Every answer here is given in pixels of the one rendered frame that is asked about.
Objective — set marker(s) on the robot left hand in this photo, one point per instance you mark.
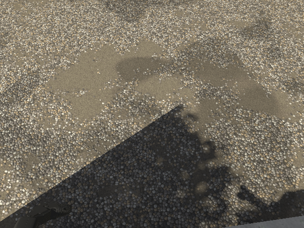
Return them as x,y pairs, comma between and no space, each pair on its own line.
43,213

